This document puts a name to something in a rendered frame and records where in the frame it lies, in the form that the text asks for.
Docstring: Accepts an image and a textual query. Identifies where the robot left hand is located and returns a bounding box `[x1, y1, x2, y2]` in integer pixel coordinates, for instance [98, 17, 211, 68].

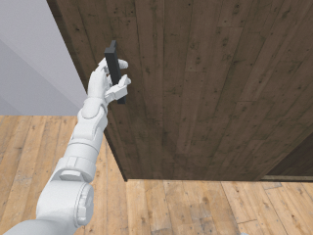
[87, 58, 131, 106]

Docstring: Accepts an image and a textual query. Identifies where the robot left forearm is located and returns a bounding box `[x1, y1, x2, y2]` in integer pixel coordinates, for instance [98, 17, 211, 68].
[35, 97, 108, 217]

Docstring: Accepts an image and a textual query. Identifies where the wardrobe door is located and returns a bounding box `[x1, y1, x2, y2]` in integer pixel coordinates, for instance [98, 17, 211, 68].
[56, 0, 313, 182]
[266, 132, 313, 176]

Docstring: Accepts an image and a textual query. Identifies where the left robot upper arm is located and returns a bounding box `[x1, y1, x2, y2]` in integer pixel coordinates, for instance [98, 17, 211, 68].
[3, 180, 94, 235]

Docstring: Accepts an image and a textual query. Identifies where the handle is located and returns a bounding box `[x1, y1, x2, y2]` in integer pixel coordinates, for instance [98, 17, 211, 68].
[104, 40, 126, 105]

